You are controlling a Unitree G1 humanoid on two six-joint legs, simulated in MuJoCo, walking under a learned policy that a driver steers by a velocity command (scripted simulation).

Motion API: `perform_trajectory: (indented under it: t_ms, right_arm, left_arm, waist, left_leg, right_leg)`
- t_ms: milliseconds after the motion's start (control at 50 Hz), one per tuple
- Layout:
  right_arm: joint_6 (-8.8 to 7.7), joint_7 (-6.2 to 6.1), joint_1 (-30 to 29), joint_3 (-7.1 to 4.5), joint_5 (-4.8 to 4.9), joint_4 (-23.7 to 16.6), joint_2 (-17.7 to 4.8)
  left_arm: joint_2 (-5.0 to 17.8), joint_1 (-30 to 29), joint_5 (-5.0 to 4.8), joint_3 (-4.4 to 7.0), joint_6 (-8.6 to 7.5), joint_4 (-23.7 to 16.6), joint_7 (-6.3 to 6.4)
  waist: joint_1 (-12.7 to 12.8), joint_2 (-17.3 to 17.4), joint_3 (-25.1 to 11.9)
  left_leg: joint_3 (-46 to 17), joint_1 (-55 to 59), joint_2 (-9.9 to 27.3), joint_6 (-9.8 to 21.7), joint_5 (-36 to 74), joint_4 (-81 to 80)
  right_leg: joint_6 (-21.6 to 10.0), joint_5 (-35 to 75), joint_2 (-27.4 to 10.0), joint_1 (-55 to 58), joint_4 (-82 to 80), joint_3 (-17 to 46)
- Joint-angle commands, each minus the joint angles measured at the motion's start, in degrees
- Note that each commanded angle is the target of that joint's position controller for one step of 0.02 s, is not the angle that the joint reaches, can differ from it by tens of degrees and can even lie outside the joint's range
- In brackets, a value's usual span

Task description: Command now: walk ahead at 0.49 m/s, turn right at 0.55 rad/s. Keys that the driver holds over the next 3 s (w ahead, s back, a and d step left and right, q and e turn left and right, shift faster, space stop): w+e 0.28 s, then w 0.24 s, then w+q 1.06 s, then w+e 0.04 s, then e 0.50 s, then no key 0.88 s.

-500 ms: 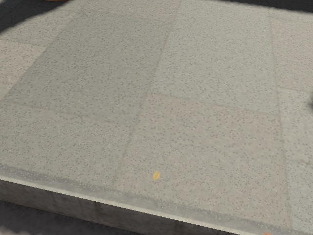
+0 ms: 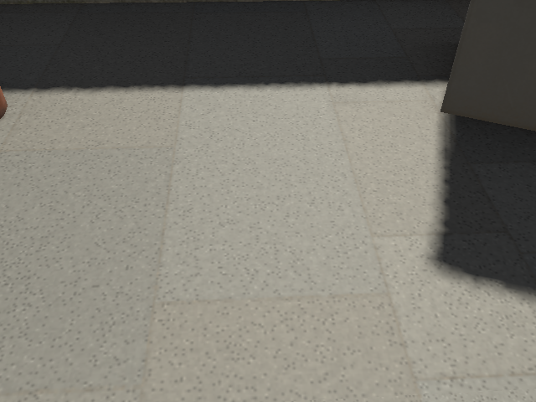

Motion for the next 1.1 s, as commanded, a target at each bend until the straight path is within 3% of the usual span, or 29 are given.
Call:
perform_trajectory:
  t_ms: [20,60,100,160,200,240,260,280,300,320,340,360,380,420,440,500,560,580,620,700,740,780,800,820,840,860,900,960,1100]
  right_arm:
    - [-0.37,0.66,4.68,3.84,0.63,-3.74,6.15]
    - [0.1,-0.92,-2.91,4.84,-0.54,-6.82,6.07]
    - [0.01,-1.91,-10.59,6.81,-0.56,-10.46,10.34]
    - [-1.56,-2.22,-20.99,7.69,-0.37,-16.15,8.3]
    - [-1.83,-2.77,-29.7,8.52,-1.47,-20.13,9.41]
    - [-1.43,-3.05,-24.37,6.04,-0.57,-18.78,6.95]
    - [-1.33,-3.39,-17.0,3.19,0.43,-16.94,3.16]
    - [-1.21,-3.54,-7.48,0.17,1.81,-14.63,-3.1]
    - [-1.22,-3.38,4.95,-2.66,2.35,-12.24,-10.03]
    - [-1.11,-3.37,15.4,-4.25,-0.24,-7.22,-14.91]
    - [0.57,-4.24,18.44,-5.14,-1.5,-3.94,-16.55]
    - [1.9,-5.63,14.18,-4.26,-0.56,-2.61,-10.39]
    - [2.96,-6.04,10.53,-2.17,1.47,1.01,-2.72]
    - [2.44,-4.65,4.13,0.41,-0.68,6.3,7.95]
    - [1.93,-3.73,3.67,1.17,-1.38,8.61,10.51]
    - [0.52,-1.4,4.37,-0.06,-0.19,12.1,6.83]
    - [0.56,-2.68,4.67,-1.37,0.41,11.66,-0.66]
    - [0.16,-3.34,5.08,-1.4,1.05,11.52,-2.54]
    - [-0.27,-3.96,8.98,-2.28,2.35,11.89,-5.22]
    - [1.11,-4.2,16.45,-3.53,2.44,11.97,-7.99]
    - [2.23,-3.97,17.26,-4.11,2.81,12.31,-8.75]
    - [2.81,-4.02,15.63,-4.41,2.7,11.8,-8.99]
    - [2.66,-3.82,13.69,-4.13,2.41,10.69,-7.63]
    - [2.2,-3.63,10.86,-3.17,1.52,7.89,-4.7]
    - [0.82,-3.61,14.1,-1.39,2.13,5.66,2.64]
    - [0.23,-3.47,13.49,-2.6,3.17,6.05,-1.51]
    - [1.0,-3.64,6.13,-4.18,3.38,4.12,-5.02]
    - [3.07,-3.44,5.71,-4.72,3.36,2.83,-3.73]
    - [4.67,-1.73,-2.94,-3.97,2.72,-2.1,-2.93]
  left_arm:
    - [-6.16,-5.11,-0.22,-2.24,-1.06,-1.53,-1.2]
    - [-3.71,-3.31,0.29,-2.14,-1.64,-0.89,-0.85]
    - [-2.89,3.78,1.04,-2.37,-1.56,2.63,-0.12]
    - [-0.72,10.68,-1.47,-1.5,-0.41,2.91,1.03]
    - [1.04,14.7,-2.58,-0.1,0.15,2.49,3.59]
    - [1.56,9.66,-2.99,0.57,-0.16,0.82,4.21]
    - [3.54,10.08,-2.02,0.82,-1.05,1.18,4.08]
    - [6.47,7.16,-2.18,1.34,-1.86,0.31,3.95]
    - [8.6,0.46,-1.32,2.02,-3.04,-1.34,3.94]
    - [5.02,-0.68,-1.97,2.13,-4.61,-3.89,2.76]
    - [-3.12,4.47,-0.63,0.56,-5.68,-3.4,0.45]
    - [-3.28,4.96,-0.33,0.91,-5.78,-2.12,-1.73]
    - [-4.26,-2.03,-1.1,0.45,-4.66,-6.56,-2.7]
    - [-4.18,-8.84,-1.29,-0.59,-2.95,-12.35,-2.5]
    - [-5.8,-5.62,-2.12,-1.21,-2.17,-12.24,-2.0]
    - [-8.12,-2.14,-3.24,-2.77,-1.45,-12.21,-0.58]
    - [-2.91,-9.2,-0.32,-2.52,-1.78,-14.99,0.33]
    - [-1.62,-10.65,0.1,-2.17,-2.33,-15.66,0.28]
    - [-0.94,-16.27,-1.27,-1.76,-2.77,-16.19,0.17]
    - [0.29,-24.78,-2.98,-0.83,-3.35,-17.01,-0.07]
    - [0.89,-24.69,-3.22,-0.16,-4.02,-16.77,-0.15]
    - [4.0,-17.43,-2.88,1.69,-4.72,-14.53,0.14]
    - [6.93,-7.99,-2.4,3.28,-5.07,-11.87,0.63]
    - [11.48,3.25,-1.08,4.79,-5.0,-10.24,1.51]
    - [16.26,5.38,0.17,5.5,-4.55,-11.13,1.97]
    - [11.76,4.23,0.34,4.76,-5.03,-11.18,2.1]
    - [4.78,-4.45,-0.83,2.77,-5.62,-11.68,2.21]
    - [0.96,-7.42,-0.4,2.0,-6.1,-9.18,1.67]
    - [6.81,-4.92,0.43,3.78,-5.97,-6.33,3.1]
  waist:
    - [-6.42,4.12,11.1]
    - [-4.46,0.48,12.16]
    - [-0.99,-6.53,12.41]
    - [4.33,-4.29,9.88]
    - [6.9,-4.77,5.63]
    - [1.28,-9.09,-0.78]
    - [-2.2,-12.77,-6.08]
    - [-7.51,-16.78,-8.71]
    - [-14.45,-16.3,-14.2]
    - [-13.57,2.96,-23.5]
    - [-10.39,28.33,-27.22]
    - [-7.79,20.55,-18.41]
    - [-4.26,13.33,-2.85]
    - [2.78,-1.2,9.28]
    - [4.98,0.09,9.83]
    - [8.21,-0.44,11.82]
    - [6.82,1.5,10.08]
    - [7.02,3.84,7.45]
    - [3.2,3.74,6.01]
    - [-2.51,4.13,10.65]
    - [-2.21,6.76,11.85]
    - [1.8,8.1,9.23]
    - [5.95,7.15,3.48]
    - [10.46,-1.06,-6.55]
    - [8.21,-17.82,-10.6]
    - [8.43,-15.35,-11.19]
    - [5.16,-6.33,-1.25]
    - [1.76,-7.03,5.44]
    - [1.75,-2.13,10.59]
  left_leg:
    - [2.91,-21.25,4.38,-0.76,0.39,3.97]
    - [8.38,-20.54,4.82,-4.04,5.13,-0.41]
    - [11.29,-30.39,4.49,-5.02,0.88,10.61]
    - [11.0,-35.02,6.75,-6.93,-1.03,-10.59]
    - [13.69,-24.63,7.27,-8.39,-6.83,-26.16]
    - [18.22,4.49,3.98,-6.89,-15.77,-44.16]
    - [19.53,15.88,0.09,-5.71,-19.6,-44.48]
    - [15.4,19.51,-0.66,-3.79,-24.33,-51.66]
    - [1.89,30.93,3.47,0.37,-25.23,-59.45]
    - [-21.2,50.33,12.08,5.45,-32.04,-74.38]
    - [-54.7,60.49,22.96,12.71,-34.14,-100.56]
    - [-60.18,51.12,24.34,12.03,-35.45,-104.45]
    - [-47.92,38.0,23.15,9.52,-39.35,-102.88]
    - [-21.62,18.36,18.55,2.69,-31.98,-94.64]
    - [-15.44,16.24,17.08,0.9,-26.75,-94.72]
    - [0.58,16.39,13.29,-1.92,-13.59,-97.95]
    - [8.86,16.28,9.67,0.58,-8.14,-106.61]
    - [7.27,19.02,9.7,1.58,-4.01,-109.37]
    - [6.96,26.41,10.68,2.0,0.19,-111.63]
    - [2.62,39.74,14.63,2.61,-0.86,-112.13]
    - [0.82,43.0,15.74,2.68,-1.46,-109.62]
    - [0.5,43.13,14.28,1.44,4.57,-101.97]
    - [2.57,38.39,11.54,0.18,10.05,-91.68]
    - [5.54,25.21,7.87,-1.46,-1.5,-73.2]
    - [6.74,3.43,-0.45,-4.84,-21.57,-54.87]
    - [0.07,-2.45,1.48,-5.64,-21.53,-42.32]
    - [0.35,-2.46,6.71,-5.84,-11.35,-39.0]
    - [0.75,2.45,8.83,-6.04,-5.06,-43.87]
    - [1.79,0.1,8.56,-7.34,6.14,-61.01]
  right_leg:
    - [-3.21,3.79,-10.22,-2.27,-20.39,15.59]
    - [-3.41,4.25,-9.11,-10.02,-23.33,15.44]
    - [-5.47,4.36,-10.64,-6.1,-25.27,22.08]
    - [-5.42,3.88,-11.46,4.5,-27.46,27.89]
    - [-8.14,12.41,-15.86,7.2,-36.77,30.45]
    - [-7.18,38.22,-14.76,5.25,-37.09,21.24]
    - [-6.65,64.22,-16.02,8.82,-32.18,21.23]
    - [-5.27,85.45,-15.43,18.11,-23.25,19.83]
    - [-3.96,94.46,-14.32,17.77,-7.53,18.89]
    - [-3.29,77.31,-8.19,2.72,11.16,16.41]
    - [-1.26,15.73,2.01,-12.96,33.76,17.89]
    - [0.78,12.02,1.57,-19.43,56.32,21.05]
    - [0.75,9.55,-0.88,-26.77,66.19,14.53]
    - [-3.02,9.78,-6.18,-27.02,65.81,10.91]
    - [-3.98,9.11,-6.22,-26.64,69.72,11.58]
    - [-4.42,13.75,-7.91,-28.87,59.49,13.02]
    - [0.96,20.98,-9.71,-22.74,35.34,5.08]
    - [2.71,23.01,-12.38,-18.84,28.91,2.3]
    - [4.46,24.34,-14.1,-13.95,16.61,0.28]
    - [6.92,18.33,-11.46,-11.55,-4.85,-0.83]
    - [6.35,15.72,-10.46,-8.64,-11.21,-0.27]
    - [4.71,12.05,-8.38,1.8,-17.96,-0.27]
    - [3.11,12.78,-9.56,15.54,-17.23,1.31]
    - [0.33,12.89,-20.83,33.92,-15.17,12.68]
    - [-7.14,9.47,-32.42,48.24,-21.77,35.1]
    - [-10.34,0.88,-33.6,44.16,-27.45,43.47]
    - [-6.17,3.32,-29.55,29.3,-28.38,26.02]
    - [-3.11,12.69,-23.75,18.43,-33.07,10.87]
    - [-2.12,24.78,-22.76,16.02,-34.25,-3.38]
Next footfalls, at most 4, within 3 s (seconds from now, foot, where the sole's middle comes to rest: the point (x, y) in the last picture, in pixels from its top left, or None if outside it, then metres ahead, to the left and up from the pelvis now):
0.30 left None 0.38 0.13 -0.57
0.82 right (356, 393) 0.55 -0.18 -0.57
1.32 left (241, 278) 0.88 0.07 -0.57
1.80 right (284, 200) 1.19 -0.06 -0.57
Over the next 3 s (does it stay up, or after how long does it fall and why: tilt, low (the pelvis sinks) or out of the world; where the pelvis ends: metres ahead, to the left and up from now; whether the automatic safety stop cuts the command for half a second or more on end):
stays up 1.06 0.00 0.20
